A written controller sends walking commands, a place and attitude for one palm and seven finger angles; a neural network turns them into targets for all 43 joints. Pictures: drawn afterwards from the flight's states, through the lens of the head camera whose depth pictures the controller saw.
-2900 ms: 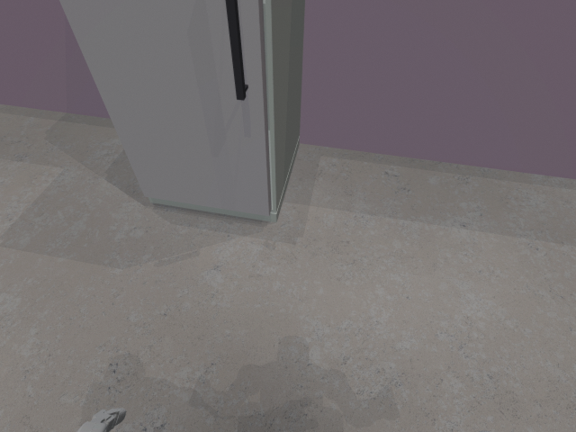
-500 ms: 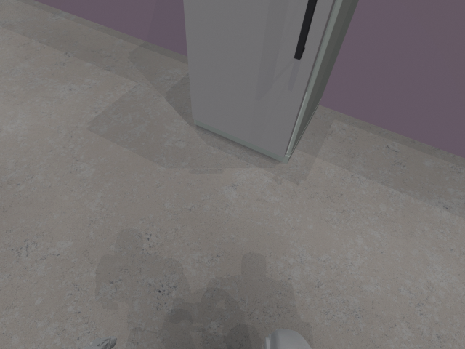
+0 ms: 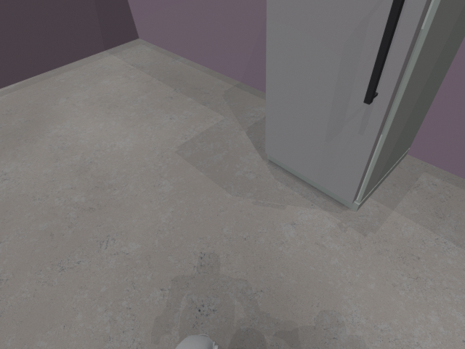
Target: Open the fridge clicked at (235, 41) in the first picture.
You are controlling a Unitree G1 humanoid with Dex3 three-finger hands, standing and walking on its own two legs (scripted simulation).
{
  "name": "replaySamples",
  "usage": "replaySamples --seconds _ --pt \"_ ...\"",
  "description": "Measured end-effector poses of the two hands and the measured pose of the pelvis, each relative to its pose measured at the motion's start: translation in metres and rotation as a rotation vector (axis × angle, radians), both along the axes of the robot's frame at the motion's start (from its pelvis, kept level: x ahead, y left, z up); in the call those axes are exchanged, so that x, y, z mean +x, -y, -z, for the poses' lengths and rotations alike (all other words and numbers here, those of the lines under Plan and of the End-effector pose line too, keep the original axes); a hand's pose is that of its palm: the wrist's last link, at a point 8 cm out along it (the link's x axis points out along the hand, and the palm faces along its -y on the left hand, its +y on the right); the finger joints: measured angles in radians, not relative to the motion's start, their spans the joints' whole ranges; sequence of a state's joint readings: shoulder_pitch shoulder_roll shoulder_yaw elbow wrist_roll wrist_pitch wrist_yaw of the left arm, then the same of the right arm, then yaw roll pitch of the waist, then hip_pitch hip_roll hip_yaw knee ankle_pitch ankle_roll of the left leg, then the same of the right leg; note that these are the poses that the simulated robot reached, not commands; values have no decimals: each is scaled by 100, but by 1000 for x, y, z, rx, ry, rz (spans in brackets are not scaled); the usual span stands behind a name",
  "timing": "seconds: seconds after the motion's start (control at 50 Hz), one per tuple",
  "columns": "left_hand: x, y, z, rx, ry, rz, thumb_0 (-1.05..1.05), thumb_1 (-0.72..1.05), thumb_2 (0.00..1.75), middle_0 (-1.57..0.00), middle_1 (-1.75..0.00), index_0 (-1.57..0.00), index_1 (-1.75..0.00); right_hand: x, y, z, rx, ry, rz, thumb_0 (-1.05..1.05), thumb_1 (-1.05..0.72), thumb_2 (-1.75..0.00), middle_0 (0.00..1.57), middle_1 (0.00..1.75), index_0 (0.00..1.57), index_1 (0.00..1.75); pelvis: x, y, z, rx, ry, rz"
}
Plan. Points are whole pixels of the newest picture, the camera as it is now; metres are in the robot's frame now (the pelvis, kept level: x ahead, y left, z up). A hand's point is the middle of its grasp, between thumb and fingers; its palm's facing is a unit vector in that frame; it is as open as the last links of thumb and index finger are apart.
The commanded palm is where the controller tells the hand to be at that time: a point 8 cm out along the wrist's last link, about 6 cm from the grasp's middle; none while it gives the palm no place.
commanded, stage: walk to a spot facing it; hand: right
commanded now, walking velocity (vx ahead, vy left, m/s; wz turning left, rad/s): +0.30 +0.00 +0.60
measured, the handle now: (391, 34) +0.95 -0.45 +0.13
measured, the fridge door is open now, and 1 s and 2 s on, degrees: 0 0 0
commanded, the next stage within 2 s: turn to face it in 1.34 s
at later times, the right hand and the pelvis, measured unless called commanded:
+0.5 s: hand (268, 273) +0.35 -0.05 -0.20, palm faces -0.34 +0.93 -0.14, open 7.4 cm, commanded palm none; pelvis +0.17 +0.07 -0.04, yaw +18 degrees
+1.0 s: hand (284, 254) +0.40 -0.10 -0.20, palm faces -0.35 +0.93 -0.13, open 7.4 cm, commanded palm none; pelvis +0.40 +0.08 -0.03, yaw +29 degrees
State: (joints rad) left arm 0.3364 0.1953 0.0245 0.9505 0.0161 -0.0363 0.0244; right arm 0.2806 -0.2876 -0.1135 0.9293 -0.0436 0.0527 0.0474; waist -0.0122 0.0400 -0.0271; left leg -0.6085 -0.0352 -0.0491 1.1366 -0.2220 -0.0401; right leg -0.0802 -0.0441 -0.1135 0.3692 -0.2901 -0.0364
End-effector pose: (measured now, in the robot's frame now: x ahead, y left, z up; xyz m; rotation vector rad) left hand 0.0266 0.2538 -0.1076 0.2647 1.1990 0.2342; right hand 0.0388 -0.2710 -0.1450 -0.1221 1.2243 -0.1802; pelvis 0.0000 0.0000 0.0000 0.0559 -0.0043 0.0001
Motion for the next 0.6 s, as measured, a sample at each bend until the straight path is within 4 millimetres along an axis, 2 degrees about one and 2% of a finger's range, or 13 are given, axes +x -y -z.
replaySamples --seconds 0.08,0.18,0.28,0.38,0.42,0.46,0.5,0.6 --pt "-37 14 6 -15 -88 -106 0 91 90 -20 -30 -20 -30 38 1 4 1 -8 -63 0 -91 -90 19 30 19 30 19 4 2 -3 4 -62" --pt "-76 39 16 -66 -212 -243 1 91 90 -20 -30 -20 -30 91 -23 14 31 -46 -159 0 -91 -90 19 30 19 30 48 1 8 -12 1 -136" --pt "-100 63 21 -136 -351 -371 0 91 90 -20 -30 -20 -30 165 -72 24 77 -47 -289 1 -91 -90 19 30 19 30 83 -12 16 -18 -8 -198" --pt "-102 72 28 -209 -477 -492 0 91 90 -20 -30 -20 -30 257 -136 34 101 38 -421 1 -91 -90 19 30 19 30 127 -38 32 -23 -13 -266" --pt "-91 64 36 -234 -500 -526 1 90 90 -20 -30 -20 -30 288 -155 38 97 95 -443 0 -91 -90 19 30 19 30 147 -53 41 -36 -8 -290" --pt "-65 48 43 -233 -472 -544 1 90 90 -20 -30 -20 -30 308 -165 37 87 121 -445 0 -91 -90 20 30 20 30 161 -64 42 -36 5 -310" --pt "-25 24 47 -213 -383 -536 1 91 90 -20 -30 -20 -30 318 -168 31 69 112 -444 0 -91 -90 20 30 20 30 175 -72 36 -38 19 -322" --pt "99 -38 46 -150 -93 -469 1 91 90 -20 -30 -19 -30 335 -159 11 -8 59 -439 -1 -93 -90 20 30 20 30 213 -85 19 -44 15 -364"
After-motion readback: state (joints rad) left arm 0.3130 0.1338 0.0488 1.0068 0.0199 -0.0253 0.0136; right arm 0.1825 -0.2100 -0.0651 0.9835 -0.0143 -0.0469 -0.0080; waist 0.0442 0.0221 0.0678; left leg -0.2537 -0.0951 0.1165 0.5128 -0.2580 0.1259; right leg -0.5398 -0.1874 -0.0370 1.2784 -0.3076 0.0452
